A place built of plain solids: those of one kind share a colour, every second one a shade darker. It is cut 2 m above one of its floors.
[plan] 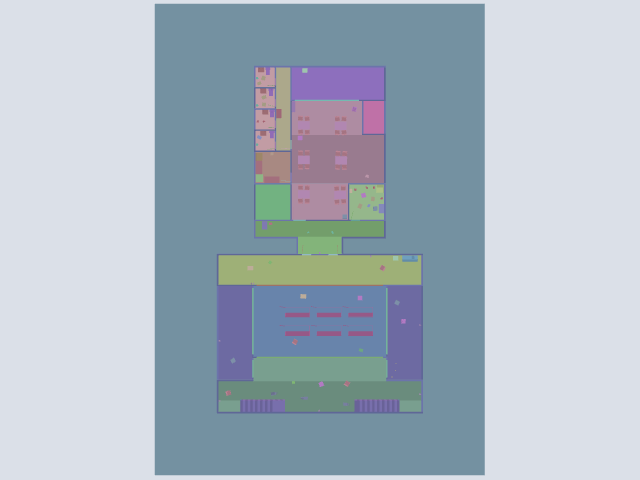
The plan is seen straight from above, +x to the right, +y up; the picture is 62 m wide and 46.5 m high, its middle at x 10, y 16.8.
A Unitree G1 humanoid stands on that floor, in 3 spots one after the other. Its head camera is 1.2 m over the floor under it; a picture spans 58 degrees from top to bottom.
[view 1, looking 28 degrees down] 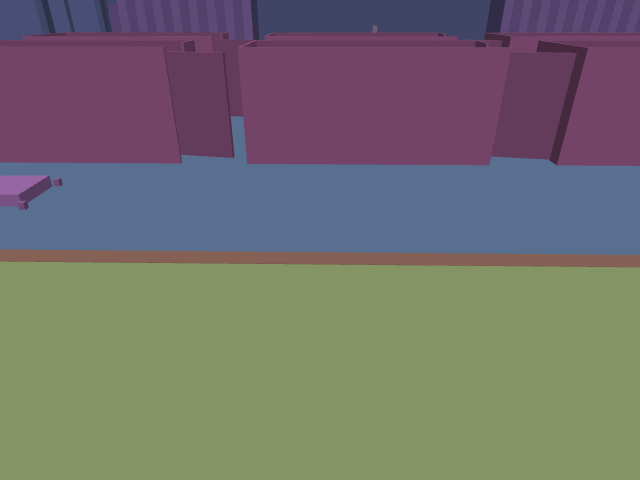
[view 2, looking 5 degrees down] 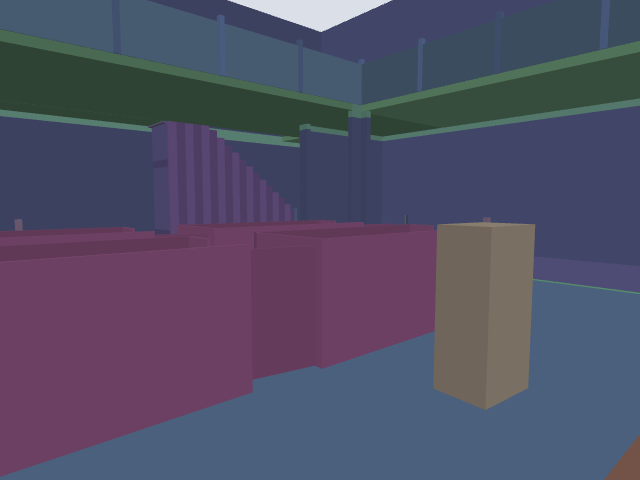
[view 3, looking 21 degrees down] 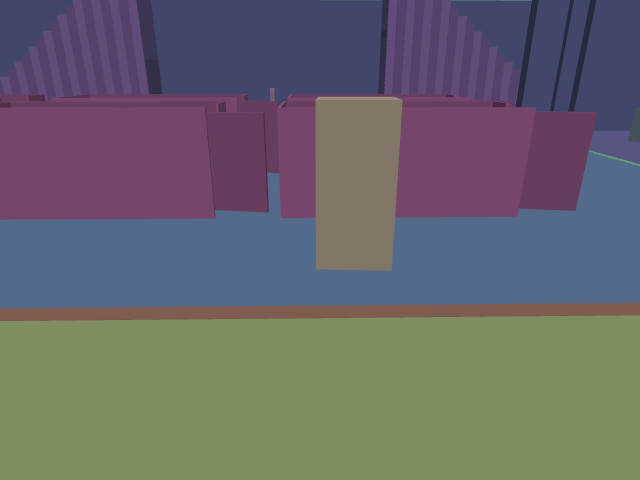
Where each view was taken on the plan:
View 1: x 11.28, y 14.45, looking -89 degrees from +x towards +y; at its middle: floor_chapel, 2.89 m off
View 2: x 11.28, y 12.88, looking -131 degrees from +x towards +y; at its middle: box_pew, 3.45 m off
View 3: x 8.70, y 14.45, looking -91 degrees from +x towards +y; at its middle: lectern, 3.12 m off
